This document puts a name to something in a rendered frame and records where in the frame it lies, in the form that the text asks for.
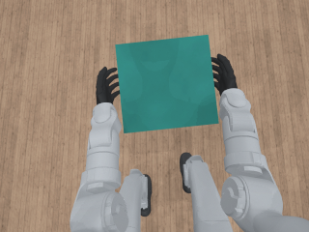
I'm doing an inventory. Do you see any robot left hand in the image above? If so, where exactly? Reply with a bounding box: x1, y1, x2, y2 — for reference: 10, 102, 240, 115
96, 67, 120, 105

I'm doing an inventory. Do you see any robot left forearm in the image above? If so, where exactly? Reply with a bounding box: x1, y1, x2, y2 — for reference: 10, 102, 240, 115
70, 102, 122, 216

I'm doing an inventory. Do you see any robot right forearm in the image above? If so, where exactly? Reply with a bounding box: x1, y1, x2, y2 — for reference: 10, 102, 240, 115
219, 88, 283, 210

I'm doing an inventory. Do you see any robot right upper arm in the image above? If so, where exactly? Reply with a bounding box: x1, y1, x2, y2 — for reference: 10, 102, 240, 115
220, 175, 309, 232

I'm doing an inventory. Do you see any robot left upper arm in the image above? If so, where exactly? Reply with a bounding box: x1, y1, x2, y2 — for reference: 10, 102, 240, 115
70, 190, 129, 232

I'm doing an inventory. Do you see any carton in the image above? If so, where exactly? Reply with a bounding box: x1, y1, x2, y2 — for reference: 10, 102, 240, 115
115, 35, 219, 133

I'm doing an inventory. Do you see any robot right hand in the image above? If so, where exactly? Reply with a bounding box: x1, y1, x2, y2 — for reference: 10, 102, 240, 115
211, 53, 238, 96

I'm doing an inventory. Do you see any robot left shin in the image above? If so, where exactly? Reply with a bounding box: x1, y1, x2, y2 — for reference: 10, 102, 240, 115
125, 169, 148, 209

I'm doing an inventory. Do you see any left robot thigh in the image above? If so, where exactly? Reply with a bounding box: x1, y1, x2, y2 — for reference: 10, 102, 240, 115
119, 173, 148, 232

